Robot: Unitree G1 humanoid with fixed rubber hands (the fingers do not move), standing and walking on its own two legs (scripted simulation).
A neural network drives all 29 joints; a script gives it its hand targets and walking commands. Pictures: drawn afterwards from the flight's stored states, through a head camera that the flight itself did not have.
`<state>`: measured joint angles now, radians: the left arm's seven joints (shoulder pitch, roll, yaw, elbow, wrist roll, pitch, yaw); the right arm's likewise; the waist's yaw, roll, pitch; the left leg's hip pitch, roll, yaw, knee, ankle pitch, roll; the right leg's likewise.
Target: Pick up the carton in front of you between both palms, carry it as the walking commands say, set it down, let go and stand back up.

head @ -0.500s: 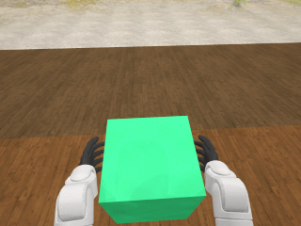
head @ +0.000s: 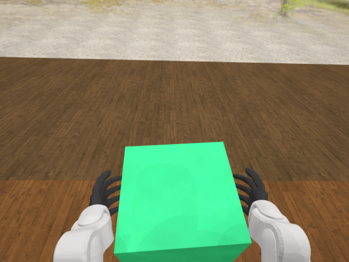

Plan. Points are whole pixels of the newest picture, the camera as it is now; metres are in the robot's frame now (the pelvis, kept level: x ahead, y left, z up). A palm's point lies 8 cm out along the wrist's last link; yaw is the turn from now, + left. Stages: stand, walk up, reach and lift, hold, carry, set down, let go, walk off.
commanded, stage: carry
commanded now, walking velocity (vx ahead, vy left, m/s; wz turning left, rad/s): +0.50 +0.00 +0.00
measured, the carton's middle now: (177, 213) +0.25 +0.00 +0.02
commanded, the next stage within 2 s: none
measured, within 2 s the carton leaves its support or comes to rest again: neither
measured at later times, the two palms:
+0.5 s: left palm (143, 113) +0.54 +0.11 +0.09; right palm (238, 118) +0.54 -0.19 +0.07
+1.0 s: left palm (152, 67) +0.88 +0.11 +0.09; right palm (222, 69) +0.87 -0.19 +0.09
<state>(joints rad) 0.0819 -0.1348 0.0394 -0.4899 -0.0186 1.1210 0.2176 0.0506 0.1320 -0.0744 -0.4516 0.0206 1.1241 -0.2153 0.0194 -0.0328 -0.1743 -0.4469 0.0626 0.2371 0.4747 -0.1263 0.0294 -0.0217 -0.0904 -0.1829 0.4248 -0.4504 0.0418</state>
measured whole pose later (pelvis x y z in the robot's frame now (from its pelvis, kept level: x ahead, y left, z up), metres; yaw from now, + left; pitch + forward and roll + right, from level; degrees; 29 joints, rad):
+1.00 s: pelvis +0.65 -0.04 -0.02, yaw -2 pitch +1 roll +1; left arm 0.08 -0.13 0.05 -0.59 0.01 1.14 0.15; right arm 0.06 0.13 -0.03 -0.55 0.01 1.14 -0.16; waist -0.01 -0.04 -0.10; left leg -0.51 0.05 0.24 0.56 -0.07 0.09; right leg 0.13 -0.07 -0.19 0.48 -0.55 0.02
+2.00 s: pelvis +1.32 -0.12 -0.07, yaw -3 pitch +4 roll +0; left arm -0.29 -0.14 0.22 -0.19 0.06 0.96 0.17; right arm -0.32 0.16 -0.19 -0.16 -0.06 0.97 -0.17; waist -0.05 -0.02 -0.06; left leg -0.47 -0.06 0.21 0.55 -0.05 0.18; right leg -0.17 0.06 -0.08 1.13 -0.51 -0.06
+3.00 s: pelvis +1.98 -0.16 -0.14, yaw -2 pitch +4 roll +0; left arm -0.29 -0.13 0.24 -0.06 0.03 0.94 0.18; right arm -0.31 0.16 -0.21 -0.05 -0.06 0.94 -0.18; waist -0.02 0.00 -0.09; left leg -0.46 -0.01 0.15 0.62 -0.12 0.12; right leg -0.41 0.04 -0.03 1.30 -0.53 -0.05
